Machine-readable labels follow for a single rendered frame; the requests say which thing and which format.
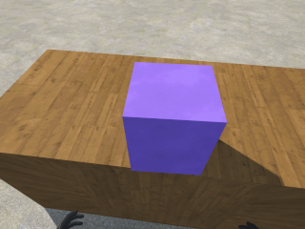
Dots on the carton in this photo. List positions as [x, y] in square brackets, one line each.
[173, 117]

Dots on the pedestal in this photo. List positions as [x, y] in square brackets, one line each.
[63, 145]

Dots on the robot left hand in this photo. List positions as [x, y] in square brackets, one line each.
[67, 222]

